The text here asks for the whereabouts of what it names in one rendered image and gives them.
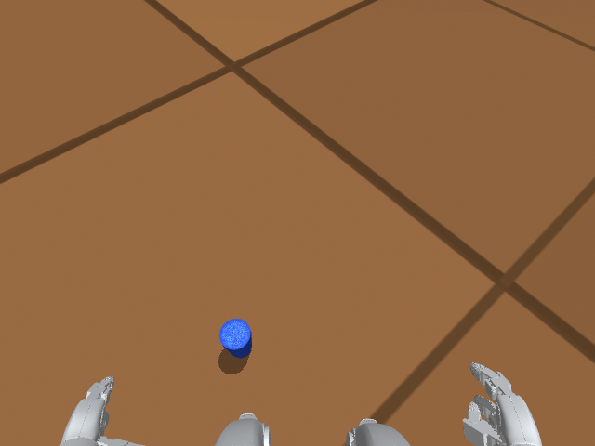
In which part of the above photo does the right robot hand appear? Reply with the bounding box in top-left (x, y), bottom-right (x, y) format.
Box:
top-left (463, 362), bottom-right (542, 446)

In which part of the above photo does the cup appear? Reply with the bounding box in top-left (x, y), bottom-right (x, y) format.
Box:
top-left (219, 319), bottom-right (252, 358)

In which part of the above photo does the left robot hand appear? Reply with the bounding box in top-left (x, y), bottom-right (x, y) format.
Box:
top-left (61, 376), bottom-right (145, 446)

